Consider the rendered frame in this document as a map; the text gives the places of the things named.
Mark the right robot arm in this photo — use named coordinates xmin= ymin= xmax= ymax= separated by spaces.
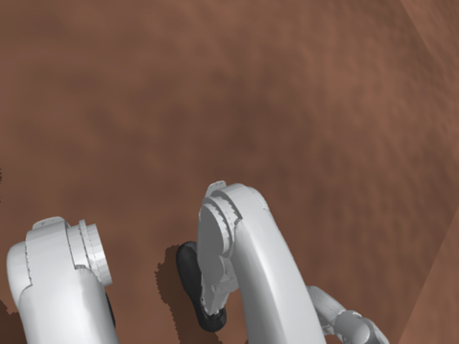
xmin=333 ymin=310 xmax=389 ymax=344

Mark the right robot foot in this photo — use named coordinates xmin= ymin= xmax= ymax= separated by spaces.
xmin=176 ymin=242 xmax=227 ymax=333

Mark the right robot hand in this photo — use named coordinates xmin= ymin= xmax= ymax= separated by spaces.
xmin=306 ymin=286 xmax=346 ymax=335

